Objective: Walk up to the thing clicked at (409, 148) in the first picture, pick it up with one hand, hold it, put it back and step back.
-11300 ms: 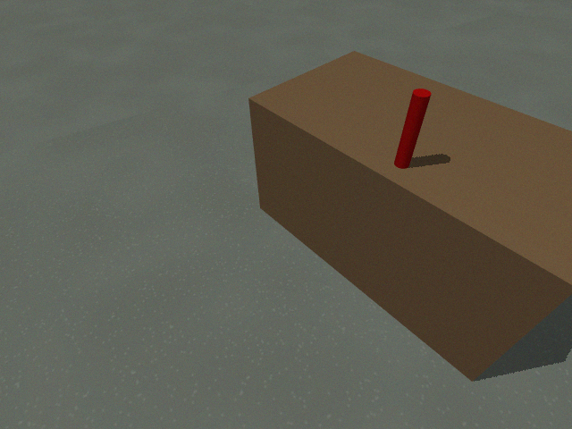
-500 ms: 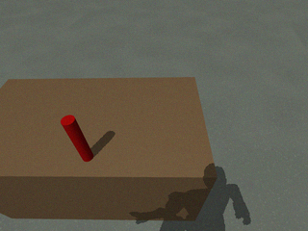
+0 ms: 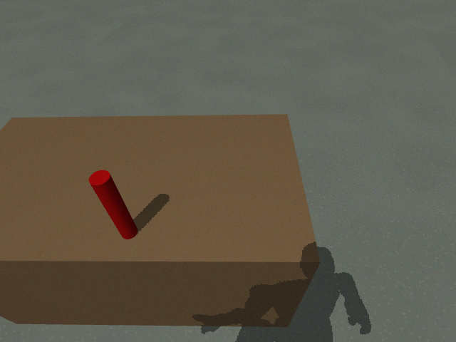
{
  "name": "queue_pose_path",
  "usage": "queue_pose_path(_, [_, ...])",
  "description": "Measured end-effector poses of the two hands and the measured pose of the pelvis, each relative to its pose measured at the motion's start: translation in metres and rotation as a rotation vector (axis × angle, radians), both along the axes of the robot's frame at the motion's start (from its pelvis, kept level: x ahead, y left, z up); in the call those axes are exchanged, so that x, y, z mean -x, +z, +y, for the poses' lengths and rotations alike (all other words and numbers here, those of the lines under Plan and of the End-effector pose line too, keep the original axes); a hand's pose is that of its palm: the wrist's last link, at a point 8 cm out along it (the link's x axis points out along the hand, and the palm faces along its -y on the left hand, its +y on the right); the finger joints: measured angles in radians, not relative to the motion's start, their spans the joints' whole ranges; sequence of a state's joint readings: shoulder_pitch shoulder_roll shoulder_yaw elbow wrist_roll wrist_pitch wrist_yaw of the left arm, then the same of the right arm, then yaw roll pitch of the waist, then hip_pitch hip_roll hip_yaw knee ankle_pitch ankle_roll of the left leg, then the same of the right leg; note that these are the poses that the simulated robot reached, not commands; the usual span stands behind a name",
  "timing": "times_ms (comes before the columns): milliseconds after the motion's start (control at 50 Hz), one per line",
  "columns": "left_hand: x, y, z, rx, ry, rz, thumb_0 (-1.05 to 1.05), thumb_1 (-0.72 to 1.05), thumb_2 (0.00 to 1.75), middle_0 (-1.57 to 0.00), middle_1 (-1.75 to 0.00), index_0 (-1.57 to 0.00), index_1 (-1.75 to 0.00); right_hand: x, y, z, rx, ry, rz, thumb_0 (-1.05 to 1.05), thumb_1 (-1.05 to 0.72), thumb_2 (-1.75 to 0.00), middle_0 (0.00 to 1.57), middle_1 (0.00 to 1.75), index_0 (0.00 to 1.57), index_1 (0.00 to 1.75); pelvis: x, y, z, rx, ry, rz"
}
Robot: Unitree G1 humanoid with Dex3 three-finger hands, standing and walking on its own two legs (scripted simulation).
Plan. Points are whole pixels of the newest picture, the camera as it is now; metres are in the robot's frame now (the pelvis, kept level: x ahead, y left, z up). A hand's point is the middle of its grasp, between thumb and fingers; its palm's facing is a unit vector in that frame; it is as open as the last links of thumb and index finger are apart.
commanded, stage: rise first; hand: left
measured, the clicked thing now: (116, 208) +0.44 +0.31 -0.07
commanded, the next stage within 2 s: go down in 1.16 s
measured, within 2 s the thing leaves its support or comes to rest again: neither
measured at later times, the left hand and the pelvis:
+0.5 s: hand out of the picture +0.15 +0.27 -0.12, palm faces +0.25 -0.90 -0.36, open 14.8 cm; pelvis -0.01 +0.00 -0.01, yaw +1 degrees
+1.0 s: hand (86, 335) +0.17 +0.28 -0.07, palm faces +0.31 -0.87 -0.37, open 17.4 cm; pelvis +0.01 +0.00 -0.01, yaw +1 degrees
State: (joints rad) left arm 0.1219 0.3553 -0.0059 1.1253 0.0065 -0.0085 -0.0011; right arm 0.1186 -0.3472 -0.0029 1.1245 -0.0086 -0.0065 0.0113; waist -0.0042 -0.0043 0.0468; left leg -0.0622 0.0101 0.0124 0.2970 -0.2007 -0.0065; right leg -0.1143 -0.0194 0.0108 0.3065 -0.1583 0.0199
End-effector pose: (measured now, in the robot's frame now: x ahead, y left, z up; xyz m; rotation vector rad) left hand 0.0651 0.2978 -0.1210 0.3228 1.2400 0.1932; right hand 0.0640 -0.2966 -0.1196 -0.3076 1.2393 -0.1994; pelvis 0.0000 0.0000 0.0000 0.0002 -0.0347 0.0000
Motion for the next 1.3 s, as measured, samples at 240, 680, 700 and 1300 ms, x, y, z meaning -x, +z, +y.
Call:
queue_pose_path(240, [-0.053,0.007,-0.011,0.016,0.064,-0.276,0.01,0.71,0.71,-0.12,-0.18,-0.12,-0.19,-0.049,0.007,0.014,-0.014,-0.039,-0.270,0.01,-0.71,-0.70,0.12,0.17,0.12,0.17,0.017,-0.009,0.000,0.003,0.005,0.050])
queue_pose_path(680, [-0.068,0.057,0.016,-0.105,0.119,-0.512,0.00,-0.42,0.10,-0.05,-0.07,-0.05,-0.07,-0.078,0.011,0.043,-0.053,-0.022,-0.375,0.00,0.40,-0.08,0.06,0.05,0.06,0.05,0.004,-0.010,0.003,0.006,0.019,0.070])
queue_pose_path(700, [-0.069,0.059,0.016,-0.107,0.118,-0.524,-0.01,-0.44,0.09,-0.05,-0.07,-0.05,-0.07,-0.079,0.012,0.044,-0.054,-0.019,-0.381,0.00,0.42,-0.07,0.06,0.05,0.06,0.05,0.003,-0.009,0.003,0.006,0.019,0.068])
queue_pose_path(1300, [-0.074,0.094,0.029,-0.146,0.137,-0.662,-0.01,-0.56,0.07,-0.06,-0.07,-0.06,-0.08,-0.085,0.027,0.057,-0.087,0.059,-0.449,-0.01,0.51,-0.05,0.06,0.05,0.06,0.05,-0.002,-0.007,0.000,0.007,0.023,0.022])
